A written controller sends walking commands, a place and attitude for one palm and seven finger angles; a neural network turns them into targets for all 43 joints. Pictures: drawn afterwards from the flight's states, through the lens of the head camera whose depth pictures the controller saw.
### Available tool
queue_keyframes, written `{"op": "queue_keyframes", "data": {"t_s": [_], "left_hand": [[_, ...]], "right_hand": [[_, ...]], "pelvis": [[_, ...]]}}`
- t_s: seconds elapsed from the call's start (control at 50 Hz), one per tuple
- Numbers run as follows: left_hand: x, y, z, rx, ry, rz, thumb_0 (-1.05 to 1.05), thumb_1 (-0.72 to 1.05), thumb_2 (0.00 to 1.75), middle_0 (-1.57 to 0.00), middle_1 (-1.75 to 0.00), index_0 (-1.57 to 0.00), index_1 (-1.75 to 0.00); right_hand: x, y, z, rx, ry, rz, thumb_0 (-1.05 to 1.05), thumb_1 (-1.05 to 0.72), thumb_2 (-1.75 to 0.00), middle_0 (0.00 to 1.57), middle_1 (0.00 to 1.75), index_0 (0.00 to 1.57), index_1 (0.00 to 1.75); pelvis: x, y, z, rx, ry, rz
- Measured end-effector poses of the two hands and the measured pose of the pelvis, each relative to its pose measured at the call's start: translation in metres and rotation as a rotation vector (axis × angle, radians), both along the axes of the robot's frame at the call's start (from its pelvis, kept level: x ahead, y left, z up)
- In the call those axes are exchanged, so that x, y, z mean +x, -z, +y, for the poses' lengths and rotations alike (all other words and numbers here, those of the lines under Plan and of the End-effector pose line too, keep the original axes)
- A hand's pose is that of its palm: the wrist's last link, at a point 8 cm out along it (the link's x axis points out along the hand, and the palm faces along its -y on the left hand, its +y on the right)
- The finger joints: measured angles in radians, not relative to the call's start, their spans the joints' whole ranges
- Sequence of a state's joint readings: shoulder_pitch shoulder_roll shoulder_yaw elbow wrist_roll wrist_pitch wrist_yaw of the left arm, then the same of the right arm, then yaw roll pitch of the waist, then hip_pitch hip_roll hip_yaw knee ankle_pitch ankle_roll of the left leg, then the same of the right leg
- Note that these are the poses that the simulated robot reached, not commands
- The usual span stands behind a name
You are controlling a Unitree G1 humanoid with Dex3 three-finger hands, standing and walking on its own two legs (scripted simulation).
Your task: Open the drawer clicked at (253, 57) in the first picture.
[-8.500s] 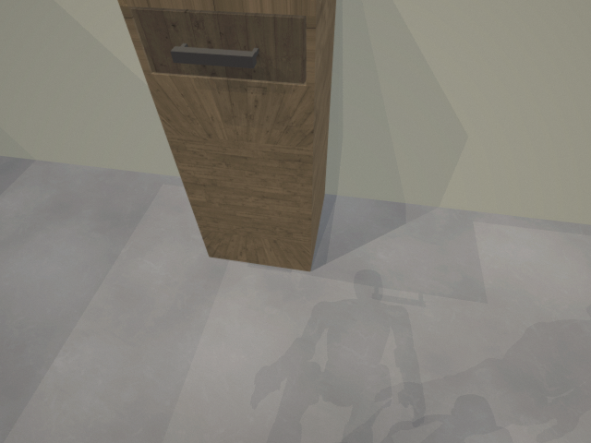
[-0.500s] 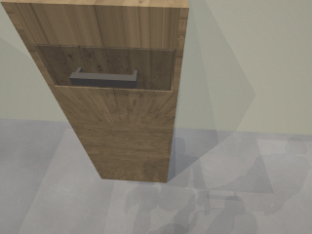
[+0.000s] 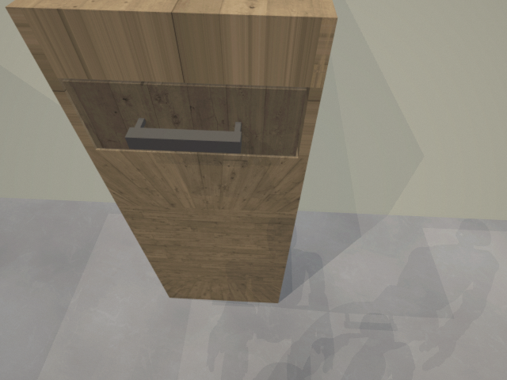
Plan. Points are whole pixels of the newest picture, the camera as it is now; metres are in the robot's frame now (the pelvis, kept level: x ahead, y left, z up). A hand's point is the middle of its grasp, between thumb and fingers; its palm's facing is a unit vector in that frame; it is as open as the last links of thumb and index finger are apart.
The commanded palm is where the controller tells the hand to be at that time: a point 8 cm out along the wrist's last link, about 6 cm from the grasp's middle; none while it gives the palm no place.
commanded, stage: come to a stop and stand still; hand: left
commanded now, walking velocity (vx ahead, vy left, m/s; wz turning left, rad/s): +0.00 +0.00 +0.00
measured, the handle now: (187, 132) +0.48 +0.14 +0.13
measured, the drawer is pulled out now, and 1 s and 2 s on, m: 0.00 0.00 0.00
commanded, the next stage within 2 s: look again from close up in 0.34 s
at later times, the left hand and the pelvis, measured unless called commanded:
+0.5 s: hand out of the picture +0.02 +0.19 -0.17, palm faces +0.00 -0.97 -0.23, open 7.3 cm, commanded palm none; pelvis +0.01 +0.01 +0.00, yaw -1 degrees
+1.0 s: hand out of the picture -0.01 +0.14 -0.17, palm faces +0.02 -0.98 -0.19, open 7.3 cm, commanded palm none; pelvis +0.00 -0.02 +0.01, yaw +0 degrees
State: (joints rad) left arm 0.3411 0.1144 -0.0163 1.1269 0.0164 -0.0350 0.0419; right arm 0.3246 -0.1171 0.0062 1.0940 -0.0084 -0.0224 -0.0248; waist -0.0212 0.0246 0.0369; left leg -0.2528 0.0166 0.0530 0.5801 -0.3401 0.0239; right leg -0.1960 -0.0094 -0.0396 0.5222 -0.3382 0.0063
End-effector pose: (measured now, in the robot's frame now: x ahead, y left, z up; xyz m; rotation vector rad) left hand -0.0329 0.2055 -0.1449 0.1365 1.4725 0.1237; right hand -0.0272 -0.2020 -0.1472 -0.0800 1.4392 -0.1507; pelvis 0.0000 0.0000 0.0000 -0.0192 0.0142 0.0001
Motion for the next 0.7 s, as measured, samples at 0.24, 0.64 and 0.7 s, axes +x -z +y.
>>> {"op": "queue_keyframes", "data": {"t_s": [0.24,0.64,0.7], "left_hand": [[0.055,-0.011,0.044,0.084,0.011,-0.134,0.0,0.91,0.9,-0.2,-0.3,-0.2,-0.3],[0.032,-0.009,0.015,0.037,0.007,-0.066,0.0,0.91,0.9,-0.2,-0.3,-0.2,-0.3],[0.025,-0.008,0.008,0.029,0.001,-0.051,0.0,0.91,0.9,-0.2,-0.3,-0.2,-0.3]], "right_hand": [[0.019,0.009,0.02,0.01,-0.019,-0.044,0.02,-0.94,-0.9,0.2,0.3,0.2,0.3],[0.024,-0.002,-0.011,-0.025,-0.031,-0.037,0.0,-0.91,-0.9,0.2,0.3,0.2,0.3],[0.025,-0.003,-0.016,-0.028,-0.035,-0.035,0.0,-0.91,-0.9,0.2,0.3,0.2,0.3]], "pelvis": [[0.013,0.0,0.023,0.029,0.008,-0.027],[0.005,-0.005,0.002,0.038,0.009,-0.029],[0.005,-0.006,-0.002,0.037,0.007,-0.028]]}}
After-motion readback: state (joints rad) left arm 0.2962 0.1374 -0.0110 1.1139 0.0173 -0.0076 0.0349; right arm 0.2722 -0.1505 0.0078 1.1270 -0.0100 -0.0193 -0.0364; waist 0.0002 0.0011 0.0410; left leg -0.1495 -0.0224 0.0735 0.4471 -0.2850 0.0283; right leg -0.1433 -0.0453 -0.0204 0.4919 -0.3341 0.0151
